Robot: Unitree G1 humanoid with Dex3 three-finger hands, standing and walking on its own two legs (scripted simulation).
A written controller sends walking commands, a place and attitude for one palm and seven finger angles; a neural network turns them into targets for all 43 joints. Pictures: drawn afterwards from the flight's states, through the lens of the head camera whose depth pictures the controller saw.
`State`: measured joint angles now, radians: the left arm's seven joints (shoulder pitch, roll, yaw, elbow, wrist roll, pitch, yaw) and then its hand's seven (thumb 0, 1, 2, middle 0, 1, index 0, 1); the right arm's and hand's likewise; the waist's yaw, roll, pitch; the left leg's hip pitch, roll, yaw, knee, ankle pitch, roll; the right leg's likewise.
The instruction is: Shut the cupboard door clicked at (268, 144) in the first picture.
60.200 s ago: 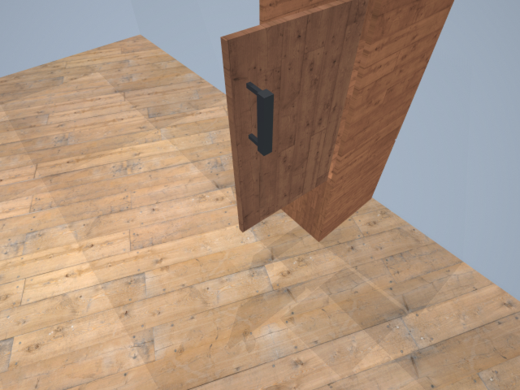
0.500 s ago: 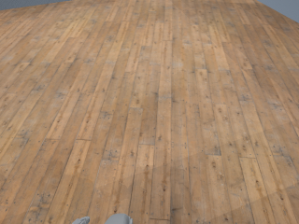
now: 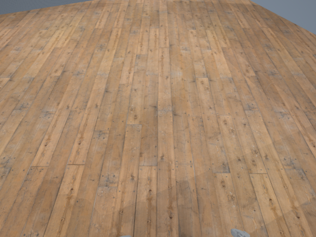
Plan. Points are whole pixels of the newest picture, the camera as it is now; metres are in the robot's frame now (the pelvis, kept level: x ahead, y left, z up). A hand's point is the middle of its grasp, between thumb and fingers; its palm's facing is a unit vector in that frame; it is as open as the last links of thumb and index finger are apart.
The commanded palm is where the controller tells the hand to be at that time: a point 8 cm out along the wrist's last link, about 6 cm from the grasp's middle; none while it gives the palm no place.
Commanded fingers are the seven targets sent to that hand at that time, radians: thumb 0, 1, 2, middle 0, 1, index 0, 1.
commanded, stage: turn to face it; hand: left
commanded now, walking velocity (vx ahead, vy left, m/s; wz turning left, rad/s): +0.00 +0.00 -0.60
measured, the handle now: out of the picture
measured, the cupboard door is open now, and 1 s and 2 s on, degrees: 30 30 30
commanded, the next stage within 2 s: none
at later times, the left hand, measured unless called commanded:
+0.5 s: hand (98, 214) +0.19 +0.21 -0.16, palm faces -0.26 -0.94 -0.22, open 7.4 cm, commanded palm none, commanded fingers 0.00 0.90 0.90 -0.20 -0.30 -0.20 -0.30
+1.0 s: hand (136, 203) +0.23 +0.10 -0.15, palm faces -0.57 -0.79 -0.23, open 7.3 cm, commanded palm none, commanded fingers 0.00 0.90 0.90 -0.20 -0.30 -0.20 -0.30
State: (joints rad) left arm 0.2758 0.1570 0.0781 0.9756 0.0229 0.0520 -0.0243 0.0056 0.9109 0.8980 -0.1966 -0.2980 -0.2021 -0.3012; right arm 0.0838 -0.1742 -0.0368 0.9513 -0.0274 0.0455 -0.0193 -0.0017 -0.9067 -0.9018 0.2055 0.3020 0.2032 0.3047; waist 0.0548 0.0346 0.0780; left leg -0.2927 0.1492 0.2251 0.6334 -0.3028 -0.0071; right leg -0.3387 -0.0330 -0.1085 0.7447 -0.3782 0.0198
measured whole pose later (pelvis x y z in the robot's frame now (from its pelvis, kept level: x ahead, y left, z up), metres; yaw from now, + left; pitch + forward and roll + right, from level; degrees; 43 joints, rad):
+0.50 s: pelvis +0.04 +0.03 +0.01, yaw -18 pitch +1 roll -1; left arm 0.14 0.28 0.09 0.90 0.02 0.08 -0.03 0.01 0.91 0.90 -0.20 -0.30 -0.20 -0.30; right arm 0.18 -0.21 -0.02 0.88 -0.03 0.02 -0.03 0.00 -0.91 -0.90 0.20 0.30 0.20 0.30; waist 0.01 -0.05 0.09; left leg -0.28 0.06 0.08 0.55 -0.29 0.01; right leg -0.47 0.04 0.04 1.01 -0.49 0.03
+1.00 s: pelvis +0.04 +0.00 +0.01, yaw -35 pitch +2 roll +0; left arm 0.16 0.20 0.04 0.88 0.02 0.04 -0.01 0.00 0.91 0.90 -0.20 -0.30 -0.21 -0.30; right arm 0.17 -0.26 -0.06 0.90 -0.02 0.07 -0.01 0.00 -0.91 -0.90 0.20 0.30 0.20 0.30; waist -0.02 0.02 0.10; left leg -0.50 0.08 0.03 1.04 -0.40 -0.10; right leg -0.25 0.03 0.04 0.50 -0.28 -0.03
